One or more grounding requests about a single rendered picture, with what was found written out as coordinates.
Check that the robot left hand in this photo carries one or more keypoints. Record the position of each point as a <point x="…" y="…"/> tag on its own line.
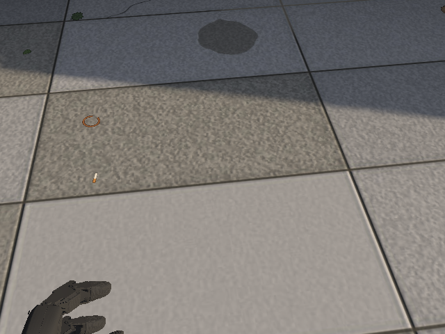
<point x="47" y="318"/>

